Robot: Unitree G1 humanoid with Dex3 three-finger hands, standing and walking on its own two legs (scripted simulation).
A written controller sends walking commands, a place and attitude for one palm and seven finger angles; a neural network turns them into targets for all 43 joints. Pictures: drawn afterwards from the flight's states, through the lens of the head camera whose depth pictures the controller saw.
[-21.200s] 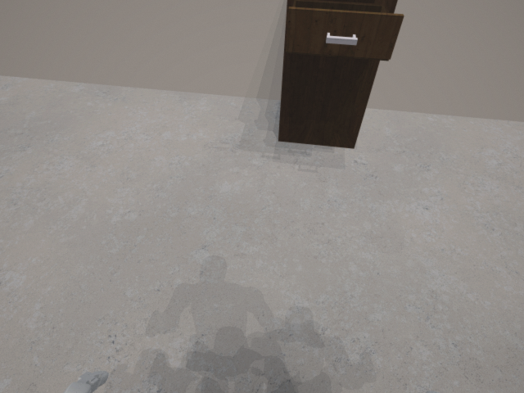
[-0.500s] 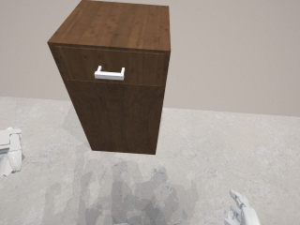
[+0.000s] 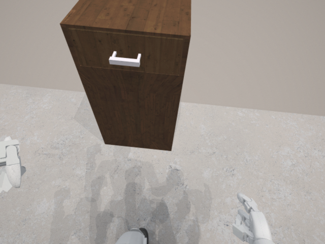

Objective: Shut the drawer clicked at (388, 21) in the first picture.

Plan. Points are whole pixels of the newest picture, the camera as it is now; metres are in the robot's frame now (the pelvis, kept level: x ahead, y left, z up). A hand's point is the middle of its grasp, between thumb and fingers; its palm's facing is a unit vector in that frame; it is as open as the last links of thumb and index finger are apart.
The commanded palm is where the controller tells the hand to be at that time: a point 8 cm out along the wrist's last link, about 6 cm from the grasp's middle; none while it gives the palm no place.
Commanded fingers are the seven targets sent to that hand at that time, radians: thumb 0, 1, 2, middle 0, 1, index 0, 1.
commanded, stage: step back with the hand held close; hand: left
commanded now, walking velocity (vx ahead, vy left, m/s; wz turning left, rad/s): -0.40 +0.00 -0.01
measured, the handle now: (125, 58) +0.73 +0.22 +0.00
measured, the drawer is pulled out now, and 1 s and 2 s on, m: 0.00 0.00 0.00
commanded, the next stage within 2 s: stop stepping back and stand still in 0.40 s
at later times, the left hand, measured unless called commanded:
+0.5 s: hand out of the picture +0.11 +0.31 +0.17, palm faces +0.33 -0.86 -0.40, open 3.2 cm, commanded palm +0.03 +0.34 +0.19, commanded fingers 0.00 0.90 0.90 -1.40 -1.60 -1.40 -1.60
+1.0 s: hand out of the picture +0.01 +0.35 +0.18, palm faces +0.36 -0.89 -0.27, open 3.2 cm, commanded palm -0.07 +0.38 +0.19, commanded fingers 0.00 0.90 0.90 -1.40 -1.60 -1.40 -1.60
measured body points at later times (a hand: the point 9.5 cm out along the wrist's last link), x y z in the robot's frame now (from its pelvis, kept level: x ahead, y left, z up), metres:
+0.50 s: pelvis -0.10 +0.06 +0.01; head -0.07 +0.11 +0.46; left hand +0.09 +0.35 +0.19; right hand +0.07 -0.18 -0.05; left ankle +0.03 +0.10 -0.72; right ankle -0.14 -0.10 -0.67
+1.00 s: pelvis -0.22 +0.12 -0.01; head -0.25 +0.16 +0.44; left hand -0.01 +0.39 +0.20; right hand -0.11 -0.13 -0.07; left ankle -0.14 +0.20 -0.72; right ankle -0.25 +0.00 -0.67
